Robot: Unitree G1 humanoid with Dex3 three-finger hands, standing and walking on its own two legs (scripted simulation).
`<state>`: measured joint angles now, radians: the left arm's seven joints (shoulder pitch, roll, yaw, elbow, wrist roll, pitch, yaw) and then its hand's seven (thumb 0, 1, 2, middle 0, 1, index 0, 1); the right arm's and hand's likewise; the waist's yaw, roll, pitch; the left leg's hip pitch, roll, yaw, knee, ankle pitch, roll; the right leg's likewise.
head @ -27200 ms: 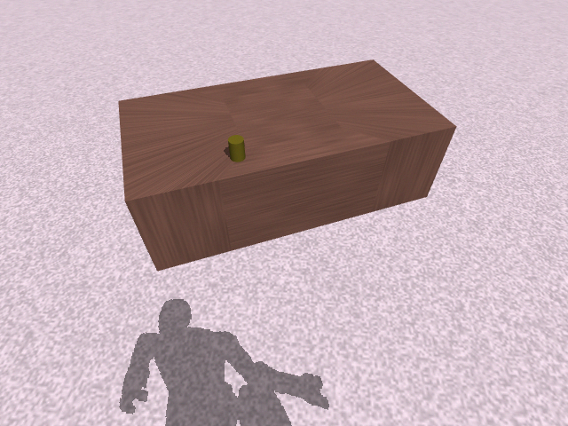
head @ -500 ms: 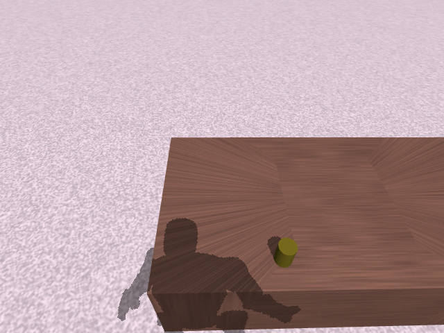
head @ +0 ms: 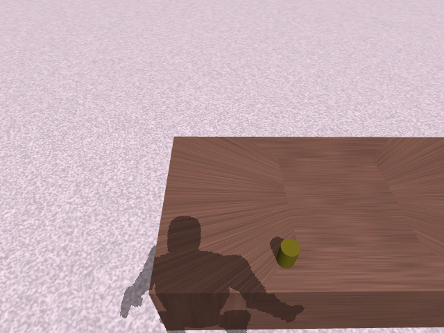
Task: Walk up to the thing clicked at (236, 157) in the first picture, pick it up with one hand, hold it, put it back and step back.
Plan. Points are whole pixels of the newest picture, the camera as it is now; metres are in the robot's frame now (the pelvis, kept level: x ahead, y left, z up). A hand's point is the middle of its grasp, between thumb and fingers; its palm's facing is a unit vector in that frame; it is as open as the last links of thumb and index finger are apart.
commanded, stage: stand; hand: right
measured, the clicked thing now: (287, 253) +0.44 -0.21 -0.32
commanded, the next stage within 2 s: step back in 0.22 s
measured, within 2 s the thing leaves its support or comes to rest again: neither
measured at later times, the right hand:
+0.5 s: hand out of the picture +0.08 -0.30 -0.18, palm faces -0.02 +0.93 -0.38, open 7.4 cm
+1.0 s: hand out of the picture -0.02 -0.24 -0.15, palm faces -0.11 +0.90 -0.42, open 7.3 cm
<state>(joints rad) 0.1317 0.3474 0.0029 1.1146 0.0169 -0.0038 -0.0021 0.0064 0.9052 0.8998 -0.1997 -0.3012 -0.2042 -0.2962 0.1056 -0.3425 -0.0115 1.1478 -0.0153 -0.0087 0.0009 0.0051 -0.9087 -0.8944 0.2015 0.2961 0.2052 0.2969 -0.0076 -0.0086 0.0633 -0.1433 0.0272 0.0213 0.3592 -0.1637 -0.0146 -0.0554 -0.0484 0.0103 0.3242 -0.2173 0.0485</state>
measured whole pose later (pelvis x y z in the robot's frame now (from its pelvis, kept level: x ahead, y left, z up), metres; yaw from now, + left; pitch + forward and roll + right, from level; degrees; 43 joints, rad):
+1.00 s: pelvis -0.15 +0.01 -0.02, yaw +3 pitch -1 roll -2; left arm 0.13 0.40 0.08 0.85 0.00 0.05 0.03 0.01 0.91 0.90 -0.20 -0.30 -0.20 -0.30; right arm 0.11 -0.35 -0.04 0.87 -0.03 0.04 -0.01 0.01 -0.91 -0.89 0.20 0.30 0.21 0.30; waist 0.01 -0.04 0.19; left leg -0.30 0.00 0.01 0.60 -0.28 0.05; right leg -0.48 0.11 0.15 1.22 -0.50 0.01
